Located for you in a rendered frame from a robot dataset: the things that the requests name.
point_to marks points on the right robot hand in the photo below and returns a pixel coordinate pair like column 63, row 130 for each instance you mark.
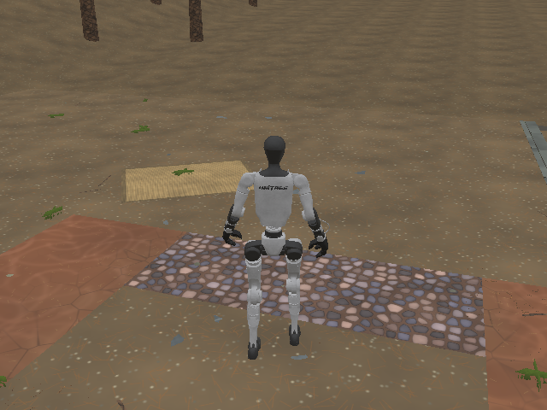
column 323, row 245

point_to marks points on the robot right shin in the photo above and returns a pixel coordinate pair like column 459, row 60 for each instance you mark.
column 294, row 307

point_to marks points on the robot right forearm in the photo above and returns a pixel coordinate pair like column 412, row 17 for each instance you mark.
column 316, row 228

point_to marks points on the robot head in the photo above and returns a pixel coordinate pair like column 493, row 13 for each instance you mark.
column 274, row 147

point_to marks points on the robot left forearm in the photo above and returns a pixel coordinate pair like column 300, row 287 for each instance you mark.
column 230, row 222

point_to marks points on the right robot upper arm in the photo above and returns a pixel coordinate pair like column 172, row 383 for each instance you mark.
column 301, row 182

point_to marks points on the left robot upper arm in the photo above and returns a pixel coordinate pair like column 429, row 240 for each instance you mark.
column 247, row 180

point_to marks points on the left robot hand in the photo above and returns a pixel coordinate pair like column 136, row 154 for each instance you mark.
column 226, row 236

